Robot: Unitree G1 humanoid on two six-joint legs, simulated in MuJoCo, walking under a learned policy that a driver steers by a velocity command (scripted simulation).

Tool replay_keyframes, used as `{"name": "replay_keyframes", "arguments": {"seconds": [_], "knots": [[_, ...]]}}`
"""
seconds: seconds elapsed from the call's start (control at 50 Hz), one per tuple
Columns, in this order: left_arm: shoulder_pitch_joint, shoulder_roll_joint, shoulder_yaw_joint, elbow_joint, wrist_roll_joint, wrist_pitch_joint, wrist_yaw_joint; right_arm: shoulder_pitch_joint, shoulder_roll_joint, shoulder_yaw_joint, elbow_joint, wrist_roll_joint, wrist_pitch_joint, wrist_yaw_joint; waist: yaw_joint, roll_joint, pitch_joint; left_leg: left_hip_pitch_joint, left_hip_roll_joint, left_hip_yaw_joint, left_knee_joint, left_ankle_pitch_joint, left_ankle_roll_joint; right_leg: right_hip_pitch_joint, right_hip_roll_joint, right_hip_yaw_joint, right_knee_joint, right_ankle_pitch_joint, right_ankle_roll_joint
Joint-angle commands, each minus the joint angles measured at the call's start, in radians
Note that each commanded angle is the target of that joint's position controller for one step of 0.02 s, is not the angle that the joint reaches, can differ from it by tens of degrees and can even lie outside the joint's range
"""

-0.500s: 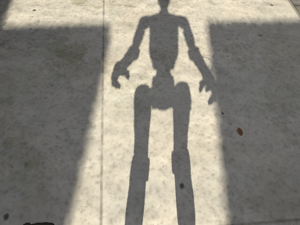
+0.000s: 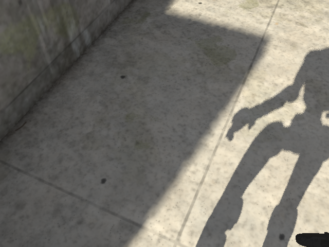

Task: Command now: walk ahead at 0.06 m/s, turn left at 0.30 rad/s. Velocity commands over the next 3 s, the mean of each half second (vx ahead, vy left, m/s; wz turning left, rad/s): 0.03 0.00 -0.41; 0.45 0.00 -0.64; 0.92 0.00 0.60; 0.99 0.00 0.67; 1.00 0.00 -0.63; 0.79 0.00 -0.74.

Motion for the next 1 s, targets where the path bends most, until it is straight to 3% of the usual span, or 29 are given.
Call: {"name": "replay_keyframes", "arguments": {"seconds": [0.02,0.04,0.06,0.1,0.16,0.2,0.24,0.32,0.4,0.44,0.46,0.48,0.5,0.54,0.58,0.62,0.68,0.72,0.78,0.8,0.82,0.84,0.86,0.88,0.9,0.92,0.94,0.96,1.0], "knots": [[-0.028,0.093,0.022,-0.041,-0.021,0.0,-0.009,0.117,-0.08,-0.017,-0.029,-0.03,-0.045,-0.018,-0.102,-0.004,-0.171,0.372,0.084,-0.119,-0.316,0.207,0.058,-0.15,-0.088,0.083,0.12,0.216,-0.054],[-0.029,-0.019,-0.022,-0.089,-0.027,0.003,-0.026,0.123,-0.171,-0.024,-0.056,-0.03,-0.066,-0.04,-0.107,0.29,-0.225,0.497,0.399,-0.42,-0.269,0.6,0.186,-0.379,0.027,0.038,0.278,-0.291,0.012],[-0.07,0.041,-0.011,-0.053,-0.016,0.018,-0.028,0.192,-0.127,-0.021,-0.023,-0.007,-0.079,-0.066,-0.18,0.209,-0.229,0.332,0.412,-0.358,-0.266,0.666,0.259,-0.26,-0.001,0.179,0.294,-0.316,0.005],[-0.082,0.075,0.001,-0.03,-0.032,0.023,-0.041,0.033,-0.039,0.019,-0.029,-0.003,-0.088,-0.082,-0.096,0.134,-0.121,0.223,0.329,-0.22,-0.286,0.566,0.195,-0.208,0.02,0.242,0.259,-0.251,-0.004],[-0.008,0.126,0.032,0.025,0.004,0.037,-0.053,0.03,-0.079,0.014,-0.036,-0.005,-0.075,-0.1,-0.08,0.151,-0.094,0.182,0.308,-0.097,-0.234,0.853,0.192,-0.206,0.076,0.21,0.413,-0.156,0.016],[-0.007,0.1,0.036,0.017,-0.015,0.042,-0.052,0.089,-0.089,0.007,-0.033,-0.006,-0.081,-0.092,-0.078,0.111,-0.115,0.173,0.341,-0.068,-0.254,0.817,0.211,-0.221,0.073,0.2,0.513,-0.159,0.013],[-0.051,0.107,0.055,-0.01,-0.026,0.049,-0.049,0.098,-0.087,0.002,-0.033,-0.003,-0.098,-0.099,-0.067,0.145,-0.072,0.177,0.333,-0.048,-0.279,0.703,0.2,-0.273,0.065,0.186,0.535,-0.124,0.005],[-0.121,0.072,0.053,-0.035,-0.013,0.063,-0.059,0.111,-0.056,0.006,-0.036,-0.022,-0.104,-0.095,-0.091,0.134,-0.074,0.259,0.324,0.047,-0.234,0.741,0.18,-0.303,0.032,0.141,0.379,-0.076,0.016],[-0.077,0.057,0.052,-0.039,-0.006,0.063,-0.067,0.09,-0.067,0.003,-0.046,-0.014,-0.098,-0.1,-0.068,0.184,-0.118,0.198,0.3,0.122,-0.11,0.788,0.129,-0.123,0.072,0.074,0.171,-0.095,0.008],[0.066,0.092,0.065,0.002,0.018,0.054,-0.057,0.073,-0.068,0.0,-0.052,0.01,-0.092,-0.103,0.015,0.104,-0.154,0.082,0.254,0.181,0.108,0.787,0.048,0.09,0.113,0.083,-0.039,0.122,-0.015],[0.125,0.199,0.092,-0.002,0.006,0.041,-0.048,0.067,-0.069,-0.002,-0.092,0.04,-0.088,-0.102,0.041,-0.104,-0.145,-0.138,0.176,0.196,0.357,0.427,-0.011,0.23,-0.069,0.401,-0.171,0.432,-0.084],[0.105,0.331,0.126,-0.01,-0.024,0.032,-0.046,0.081,0.008,0.019,-0.135,0.03,-0.067,-0.108,-0.024,-0.292,-0.12,-0.366,0.024,0.112,0.558,-0.238,-0.069,0.25,-0.262,0.7,-0.129,0.956,-0.255],[0.125,0.295,0.135,-0.017,-0.048,0.036,-0.037,0.075,-0.019,0.018,-0.111,-0.016,-0.062,-0.124,0.023,-0.219,-0.219,-0.383,0.065,-0.004,0.612,-0.261,-0.074,0.284,-0.25,0.672,-0.132,0.819,-0.303],[-0.034,0.212,0.104,-0.066,-0.03,0.059,-0.021,0.03,-0.062,0.012,-0.1,-0.019,-0.069,-0.12,-0.032,-0.155,-0.115,-0.379,0.077,-0.023,0.503,-0.09,-0.066,0.181,-0.132,0.564,-0.184,0.417,-0.207],[-0.087,0.21,0.099,-0.089,-0.032,0.068,-0.016,0.033,-0.078,0.009,-0.079,-0.026,-0.056,-0.113,-0.051,-0.143,-0.114,-0.324,0.057,-0.02,0.449,0.009,-0.065,0.121,-0.081,0.546,-0.2,0.358,-0.186],[-0.039,0.224,0.106,-0.082,-0.024,0.066,-0.022,0.04,-0.074,0.014,-0.064,-0.039,-0.052,-0.098,-0.036,-0.089,-0.167,-0.283,0.045,-0.008,0.407,0.046,-0.062,0.089,-0.054,0.58,-0.254,-0.039,-0.196],[-0.018,0.23,0.115,-0.087,-0.016,0.057,-0.034,-0.012,-0.078,0.013,-0.072,-0.038,-0.055,-0.078,-0.017,-0.114,-0.106,-0.301,0.039,-0.002,0.318,0.061,-0.066,0.03,-0.032,0.657,-0.324,-0.332,-0.213],[-0.024,0.23,0.118,-0.096,-0.002,0.04,-0.04,-0.028,-0.088,0.014,-0.074,-0.028,-0.062,-0.077,-0.025,-0.105,-0.083,-0.271,0.029,-0.007,0.234,0.025,-0.062,0.017,-0.024,0.69,-0.315,-0.33,-0.218],[-0.04,0.207,0.105,-0.09,-0.015,0.013,-0.051,-0.018,-0.069,0.025,-0.058,-0.012,-0.078,-0.069,-0.032,-0.118,-0.067,-0.176,0.033,0.014,0.104,0.055,-0.047,-0.024,-0.03,0.667,-0.291,-0.292,-0.2],[-0.046,0.204,0.109,-0.088,-0.025,0.003,-0.046,0.009,-0.06,0.027,-0.062,-0.021,-0.081,-0.068,-0.052,-0.142,-0.055,-0.117,0.03,0.009,0.055,0.043,-0.033,-0.068,-0.016,0.659,-0.285,-0.254,-0.189],[-0.103,0.196,0.103,-0.108,-0.024,-0.002,-0.042,0.085,-0.071,0.027,-0.039,-0.02,-0.084,-0.066,-0.083,-0.159,-0.061,-0.001,0.041,0.02,-0.029,0.097,-0.006,-0.127,-0.006,0.636,-0.269,-0.252,-0.174],[-0.133,0.175,0.092,-0.112,-0.01,-0.002,-0.045,0.157,-0.082,0.02,-0.013,-0.015,-0.085,-0.082,-0.121,-0.115,-0.06,0.152,0.036,0.047,-0.133,0.172,0.011,-0.207,0.022,0.617,-0.201,-0.253,-0.152],[-0.122,0.131,0.078,-0.107,-0.017,-0.007,-0.04,0.261,-0.103,0.007,0.017,-0.019,-0.091,-0.091,-0.169,-0.051,-0.065,0.324,0.034,0.052,-0.167,0.11,0.026,-0.329,0.061,0.576,-0.094,-0.277,-0.129],[-0.146,0.047,0.048,-0.118,-0.023,-0.024,-0.041,0.38,-0.175,-0.015,0.031,-0.045,-0.096,-0.102,-0.226,0.14,-0.118,0.478,0.213,-0.185,-0.249,-0.149,0.06,-0.479,0.154,0.451,0.205,-0.283,-0.091],[-0.179,-0.018,0.019,-0.165,-0.028,-0.032,-0.039,0.363,-0.273,-0.035,0.007,-0.061,-0.102,-0.096,-0.202,0.236,-0.09,0.466,0.429,-0.639,-0.422,-0.531,0.126,-0.677,0.257,0.352,0.502,-0.243,-0.065],[-0.175,0.021,0.025,-0.175,-0.006,-0.035,-0.038,0.314,-0.264,-0.048,0.015,-0.048,-0.1,-0.089,-0.154,0.155,-0.066,0.386,0.503,-0.824,-0.463,-0.642,0.218,-0.781,0.188,0.403,0.648,-0.121,-0.075],[-0.215,0.081,0.04,-0.165,0.015,-0.038,-0.041,0.274,-0.195,-0.031,0.009,-0.03,-0.102,-0.081,-0.127,0.06,-0.026,0.334,0.451,-0.74,-0.425,-0.567,0.221,-0.786,0.156,0.41,0.706,-0.036,-0.072],[-0.219,0.117,0.047,-0.151,0.034,-0.038,-0.053,0.253,-0.16,-0.021,0.008,-0.021,-0.108,-0.072,-0.107,0.049,-0.037,0.265,0.361,-0.569,-0.397,-0.443,0.205,-0.701,0.111,0.366,0.659,0.007,-0.053],[-0.228,0.127,0.045,-0.134,0.049,-0.033,-0.073,0.262,-0.137,-0.008,0.015,-0.012,-0.12,-0.069,-0.099,0.087,-0.036,0.158,0.251,-0.441,-0.452,-0.334,0.199,-0.573,0.051,0.242,0.572,0.054,-0.009]]}}
Next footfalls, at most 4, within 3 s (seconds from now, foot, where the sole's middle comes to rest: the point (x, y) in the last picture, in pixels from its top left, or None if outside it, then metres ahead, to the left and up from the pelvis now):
0.02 left None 0.04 0.11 -0.77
0.46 right None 0.05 -0.13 -0.77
0.88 left None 0.21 0.01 -0.77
1.22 right None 0.25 -0.32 -0.77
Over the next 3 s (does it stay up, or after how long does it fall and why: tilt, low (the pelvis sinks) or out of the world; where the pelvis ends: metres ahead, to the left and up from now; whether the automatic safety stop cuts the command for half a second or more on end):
stays up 1.76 -0.46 -0.03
